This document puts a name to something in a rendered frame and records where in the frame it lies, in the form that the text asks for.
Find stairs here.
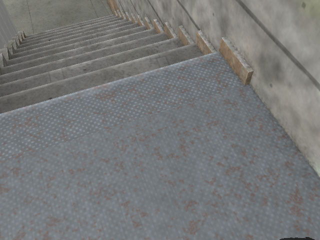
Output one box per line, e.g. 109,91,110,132
0,14,204,114

